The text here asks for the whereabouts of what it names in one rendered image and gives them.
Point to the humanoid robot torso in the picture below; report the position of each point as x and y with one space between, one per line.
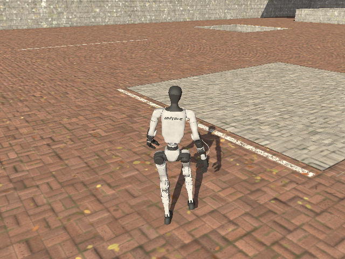
173 127

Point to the right robot forearm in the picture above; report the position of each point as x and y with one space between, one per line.
200 148

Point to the left robot upper arm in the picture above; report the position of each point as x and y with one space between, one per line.
154 121

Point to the robot right hand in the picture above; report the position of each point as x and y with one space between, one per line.
205 166

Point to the robot left hand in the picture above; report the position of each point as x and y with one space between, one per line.
154 142

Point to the right robot upper arm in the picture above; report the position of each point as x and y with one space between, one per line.
193 124

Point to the left robot thigh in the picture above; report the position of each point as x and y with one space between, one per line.
159 159

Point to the left robot forearm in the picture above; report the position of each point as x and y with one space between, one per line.
149 138

